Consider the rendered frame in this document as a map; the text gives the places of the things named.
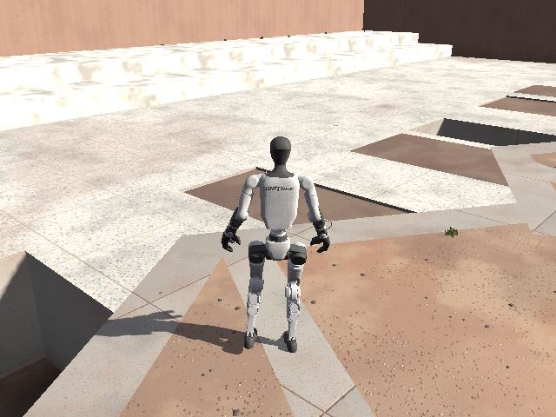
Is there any left robot forearm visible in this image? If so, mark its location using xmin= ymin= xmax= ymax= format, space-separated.
xmin=224 ymin=207 xmax=243 ymax=238

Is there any right robot forearm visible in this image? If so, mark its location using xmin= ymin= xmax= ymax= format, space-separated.
xmin=313 ymin=209 xmax=328 ymax=239

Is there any robot right upper arm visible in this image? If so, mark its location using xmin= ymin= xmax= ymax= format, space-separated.
xmin=298 ymin=175 xmax=321 ymax=222

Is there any left robot hand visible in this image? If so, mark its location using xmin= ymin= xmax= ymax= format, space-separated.
xmin=221 ymin=232 xmax=241 ymax=252

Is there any left robot shin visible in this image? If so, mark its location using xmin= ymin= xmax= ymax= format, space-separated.
xmin=247 ymin=278 xmax=261 ymax=337

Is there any right robot hand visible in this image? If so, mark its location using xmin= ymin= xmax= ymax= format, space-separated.
xmin=310 ymin=236 xmax=330 ymax=253

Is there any robot left upper arm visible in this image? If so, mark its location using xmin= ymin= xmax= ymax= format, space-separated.
xmin=235 ymin=174 xmax=262 ymax=222

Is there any left robot foot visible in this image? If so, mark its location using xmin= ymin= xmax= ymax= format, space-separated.
xmin=244 ymin=328 xmax=257 ymax=349

